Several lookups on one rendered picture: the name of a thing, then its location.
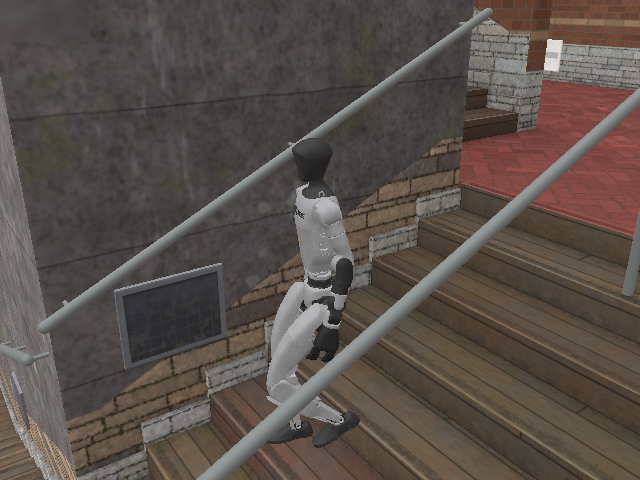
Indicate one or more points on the robot left forearm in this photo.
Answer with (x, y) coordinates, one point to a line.
(336, 302)

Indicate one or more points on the robot left shin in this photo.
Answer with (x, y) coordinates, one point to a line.
(315, 409)

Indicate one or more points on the robot head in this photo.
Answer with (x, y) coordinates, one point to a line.
(312, 157)

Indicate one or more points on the right robot hand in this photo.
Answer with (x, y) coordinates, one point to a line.
(302, 308)

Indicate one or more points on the left robot upper arm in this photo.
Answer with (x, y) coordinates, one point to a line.
(329, 216)

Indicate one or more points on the left robot hand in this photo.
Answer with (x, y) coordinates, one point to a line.
(326, 340)

